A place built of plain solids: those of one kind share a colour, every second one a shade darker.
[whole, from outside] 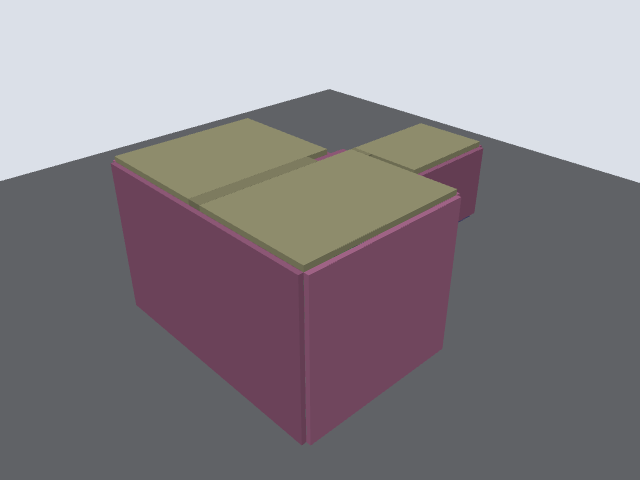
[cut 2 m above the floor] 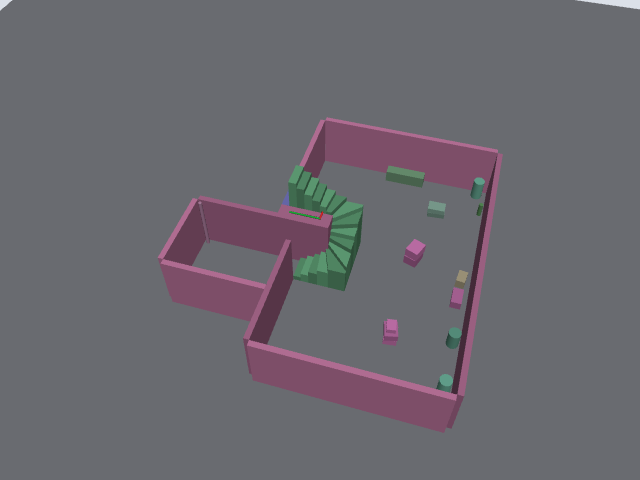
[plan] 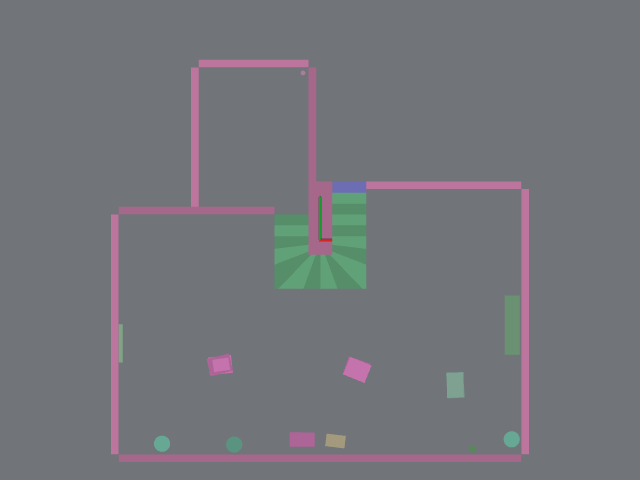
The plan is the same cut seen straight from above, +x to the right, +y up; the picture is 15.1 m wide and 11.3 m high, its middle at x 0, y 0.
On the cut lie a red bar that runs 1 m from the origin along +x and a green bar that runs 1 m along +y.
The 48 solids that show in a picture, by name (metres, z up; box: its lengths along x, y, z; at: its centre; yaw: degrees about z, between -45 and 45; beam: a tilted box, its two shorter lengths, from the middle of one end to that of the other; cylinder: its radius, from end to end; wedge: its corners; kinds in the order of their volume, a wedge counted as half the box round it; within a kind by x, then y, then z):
{
 "wall_1": {"box": [0.18, 5.65, 5.91], "at": [-4.83, -2.22, 2.9]},
 "wall_2": {"box": [0.18, 3.28, 2.59], "at": [-2.94, 2.42, 1.25]},
 "wall_3": {"box": [3.67, 0.18, 5.91], "at": [-2.91, 0.69, 2.9]},
 "wall_4": {"box": [2.59, 0.18, 2.59], "at": [-1.56, 4.15, 1.25]},
 "wall_5": {"box": [0.18, 3.28, 2.59], "at": [-0.18, 2.42, 1.25]},
 "wall_6": {"box": [9.48, 0.18, 5.91], "at": [0.0, -5.14, 2.9]},
 "wall_7": {"box": [0.56, 1.73, 6.16], "at": [0.01, 0.52, 2.78]},
 "wall_8": {"box": [3.65, 0.18, 5.91], "at": [2.92, 1.29, 2.9]},
 "wall_9": {"box": [0.18, 3.67, 2.6], "at": [3.03, 3.21, 4.56]},
 "wall_10": {"box": [0.18, 6.25, 5.91], "at": [4.83, -1.92, 2.9]},
 "roof_1": {"box": [4.47, 5.65, 0.2], "at": [-2.51, -2.22, 5.96]},
 "roof_2": {"box": [0.56, 4.7, 0.2], "at": [0.01, -2.7, 5.96]},
 "roof_3": {"box": [0.8, 0.18, 0.2], "at": [0.69, 1.29, 5.96]},
 "roof_4": {"box": [2.65, 3.67, 0.2], "at": [1.62, 3.21, 5.96]},
 "roof_5": {"box": [4.45, 6.25, 0.2], "at": [2.52, -1.92, 5.96]},
 "tread_1": {"wedge": [[-1.07, -1.15, -0.05], [-1.07, -1.15, 0.96], [-1.07, -0.58, -0.05], [-1.07, -0.58, 0.96], [-0.97, -1.15, -0.05], [-0.97, -1.15, 0.96], [-0.06, -0.19, -0.05], [-0.06, -0.19, 0.96]]},
 "tread_2": {"wedge": [[-1.07, -0.58, -0.05], [-1.07, -0.58, 0.77], [-1.07, -0.21, -0.05], [-1.07, -0.21, 0.77], [-0.27, -0.28, -0.05], [-0.27, -0.28, 0.77], [-0.27, -0.11, -0.05], [-0.27, -0.11, 0.77]]},
 "tread_3": {"wedge": [[-1.07, -0.21, -0.05], [-1.07, -0.21, 0.58], [-1.07, 0.09, -0.05], [-1.07, 0.09, 0.58], [-0.27, -0.12, -0.05], [-0.27, -0.12, 0.57], [-0.27, 0.09, -0.05], [-0.27, 0.09, 0.57]]},
 "tread_4": {"wedge": [[-1.07, 0.09, -0.05], [-1.07, 0.09, 0.38], [-1.07, 0.35, -0.05], [-1.07, 0.35, 0.38], [-0.27, 0.09, -0.05], [-0.27, 0.09, 0.38], [-0.27, 0.35, -0.05], [-0.27, 0.35, 0.38]]},
 "tread_5": {"wedge": [[-1.07, 0.34, -0.05], [-1.07, 0.34, 0.19], [-1.07, 0.6, -0.05], [-1.07, 0.6, 0.19], [-0.27, 0.34, -0.05], [-0.27, 0.34, 0.19], [-0.27, 0.6, -0.05], [-0.27, 0.6, 0.19]]},
 "tread_6": {"wedge": [[-0.98, -1.15, -0.05], [-0.98, -1.15, 1.15], [-0.39, -1.15, -0.05], [-0.39, -1.15, 1.15], [-0.21, -0.35, -0.05], [-0.21, -0.35, 1.15], [-0.1, -0.35, -0.05], [-0.1, -0.35, 1.15]]},
 "tread_7": {"wedge": [[-0.39, -1.15, -0.05], [-0.39, -1.15, 1.34], [-0.1, -0.35, -0.05], [-0.1, -0.35, 1.34], [0.01, -1.15, -0.05], [0.01, -1.15, 1.34], [0.01, -0.35, -0.05], [0.01, -0.35, 1.34]]},
 "tread_8": {"wedge": [[0.01, -1.15, -0.05], [0.01, -1.15, 1.54], [0.01, -0.35, -0.05], [0.01, -0.35, 1.53], [0.12, -0.35, -0.05], [0.12, -0.35, 1.53], [0.42, -1.15, -0.05], [0.42, -1.15, 1.54]]},
 "tread_9": {"wedge": [[0.08, -0.19, -0.05], [0.08, -0.19, 1.92], [1.0, -1.15, -0.05], [1.0, -1.15, 1.92], [1.09, -1.15, -0.05], [1.09, -1.15, 1.92], [1.09, -0.58, -0.05], [1.09, -0.58, 1.92]]},
 "tread_10": {"wedge": [[0.12, -0.35, -0.05], [0.12, -0.35, 1.73], [0.24, -0.35, -0.05], [0.24, -0.35, 1.73], [0.41, -1.15, -0.05], [0.41, -1.15, 1.73], [1.0, -1.15, -0.05], [1.0, -1.15, 1.73]]},
 "tread_11": {"wedge": [[0.29, -0.27, -0.05], [0.29, -0.27, 2.11], [0.29, -0.11, -0.05], [0.29, -0.11, 2.11], [1.09, -0.58, -0.05], [1.09, -0.58, 2.11], [1.09, -0.21, -0.05], [1.09, -0.21, 2.11]]},
 "tread_12": {"wedge": [[0.29, -0.11, -0.05], [0.29, -0.11, 2.3], [0.29, 0.09, -0.05], [0.29, 0.09, 2.3], [1.09, -0.21, -0.05], [1.09, -0.21, 2.3], [1.09, 0.09, -0.05], [1.09, 0.09, 2.3]]},
 "tread_13": {"wedge": [[0.29, 0.09, -0.05], [0.29, 0.09, 2.49], [0.29, 0.35, -0.05], [0.29, 0.35, 2.49], [1.09, 0.09, -0.05], [1.09, 0.09, 2.49], [1.09, 0.35, -0.05], [1.09, 0.35, 2.49]]},
 "tread_14": {"wedge": [[0.29, 0.35, -0.05], [0.29, 0.35, 2.68], [0.29, 0.6, -0.05], [0.29, 0.6, 2.68], [1.09, 0.35, -0.05], [1.09, 0.35, 2.69], [1.09, 0.6, -0.05], [1.09, 0.6, 2.69]]},
 "tread_15": {"wedge": [[0.29, 0.6, -0.05], [0.29, 0.6, 2.88], [0.29, 0.86, -0.05], [0.29, 0.86, 2.88], [1.09, 0.6, -0.05], [1.09, 0.6, 2.88], [1.09, 0.86, -0.05], [1.09, 0.86, 2.88]]},
 "tread_16": {"wedge": [[0.29, 0.85, -0.05], [0.29, 0.85, 3.07], [0.29, 1.11, -0.05], [0.29, 1.11, 3.07], [1.09, 0.86, -0.05], [1.09, 0.86, 3.07], [1.09, 1.11, -0.05], [1.09, 1.11, 3.07]]},
 "floor_1": {"box": [0.8, 0.27, 3.31], "at": [0.69, 1.24, 1.61]},
 "carton_1": {"box": [0.55, 0.42, 0.26], "at": [-2.36, -2.94, 0.38], "yaw": 13.7},
 "carton_2": {"box": [0.55, 0.42, 0.31], "at": [-2.34, -2.95, 0.1], "yaw": 6.7},
 "carton_3": {"box": [0.38, 0.29, 0.18], "at": [-2.33, -2.94, 0.6], "yaw": 8.7},
 "carton_4": {"box": [0.59, 0.34, 0.36], "at": [-0.42, -4.7, 0.13], "yaw": -0.3},
 "carton_5": {"box": [0.55, 0.45, 0.39], "at": [0.86, -3.04, 0.15], "yaw": -18.8},
 "carton_6": {"box": [0.55, 0.45, 0.34], "at": [0.88, -3.06, 0.51], "yaw": -22.0},
 "bench_1": {"box": [0.36, 1.4, 0.5], "at": [4.53, -2.01, 0.2]},
 "bin_1": {"cylinder": 0.19, "from": [-3.72, -4.8, 0.0], "to": [-3.72, -4.8, 0.75]},
 "bin_2": {"cylinder": 0.19, "from": [-2.02, -4.82, 0.0], "to": [-2.02, -4.82, 0.62]},
 "bin_3": {"cylinder": 0.19, "from": [4.51, -4.69, 0.0], "to": [4.51, -4.69, 0.75]},
 "crate_1": {"box": [0.4, 0.6, 0.2], "at": [3.18, -3.42, 0.3], "yaw": 1.2},
 "crate_2": {"box": [0.4, 0.6, 0.25], "at": [3.19, -3.42, 0.07], "yaw": 5.2},
 "radiator_1": {"box": [0.1, 0.9, 0.6], "at": [-4.69, -2.43, 0.45]},
 "bucket_1": {"box": [0.46, 0.3, 0.39], "at": [0.37, -4.73, 0.14], "yaw": -6.6},
 "pipe_1": {"cylinder": 0.06, "from": [-0.4, 3.93, 0.0], "to": [-0.4, 3.93, 2.54]},
 "extinguisher_1": {"cylinder": 0.07, "from": [3.59, -4.92, 0.0], "to": [3.59, -4.92, 0.52]}
}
